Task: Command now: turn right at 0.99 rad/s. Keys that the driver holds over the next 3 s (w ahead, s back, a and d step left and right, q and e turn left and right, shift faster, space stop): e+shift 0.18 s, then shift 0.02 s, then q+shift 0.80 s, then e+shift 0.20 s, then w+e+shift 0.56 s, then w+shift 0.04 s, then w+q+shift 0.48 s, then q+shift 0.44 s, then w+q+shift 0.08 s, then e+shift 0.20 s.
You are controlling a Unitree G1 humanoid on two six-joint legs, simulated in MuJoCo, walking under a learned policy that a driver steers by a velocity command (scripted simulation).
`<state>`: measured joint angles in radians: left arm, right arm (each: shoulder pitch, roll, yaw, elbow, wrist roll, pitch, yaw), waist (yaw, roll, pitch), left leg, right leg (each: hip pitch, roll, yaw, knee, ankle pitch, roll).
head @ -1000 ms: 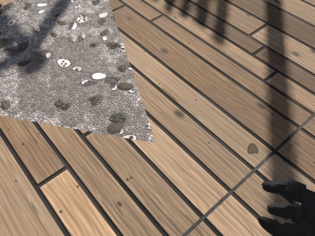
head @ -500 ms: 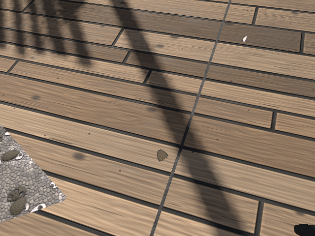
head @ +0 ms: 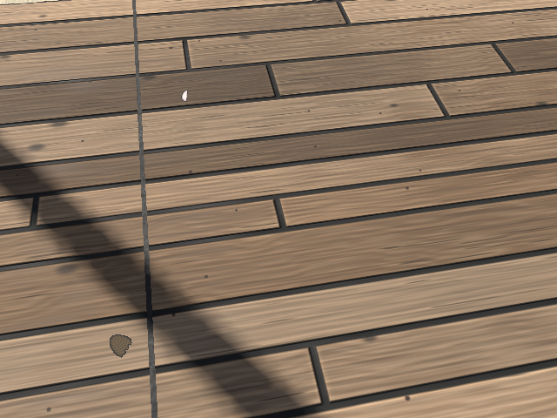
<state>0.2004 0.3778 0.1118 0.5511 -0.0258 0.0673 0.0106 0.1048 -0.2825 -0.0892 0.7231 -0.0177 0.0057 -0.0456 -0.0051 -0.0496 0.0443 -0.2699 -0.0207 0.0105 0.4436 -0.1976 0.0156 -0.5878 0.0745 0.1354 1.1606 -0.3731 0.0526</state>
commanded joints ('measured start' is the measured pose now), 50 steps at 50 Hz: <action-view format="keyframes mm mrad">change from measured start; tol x32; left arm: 1 -27 62 15 -83 -10 -10 0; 50 -160 3 4 71 38 -86 21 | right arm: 1 -47 -134 -20 -87 -6 -2 -17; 50 57 -225 -51 -217 37 18 5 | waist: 1 -13 172 -53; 13 36 190 -143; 15 13 -246 -236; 38 -26 -62 -120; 41 -61 447 -144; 50 19 120 -170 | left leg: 1 160 251 -142 -169 157 182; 13 126 314 65 21 326 115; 16 -306 133 53 570 -489 -96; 23 -312 77 -22 769 -212 -129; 37 -160 113 108 301 -195 -32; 41 388 341 -466 -10 713 284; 50 164 197 -344 -73 373 216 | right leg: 1 -141 -100 -87 49 46 39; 12 237 -110 -202 -542 44 -29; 15 789 -410 215 -751 890 -185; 27 503 -409 -141 -871 375 -271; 39 456 -420 -356 -587 515 -135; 42 -164 -91 -134 141 -376 54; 50 -68 -55 -39 -131 66 29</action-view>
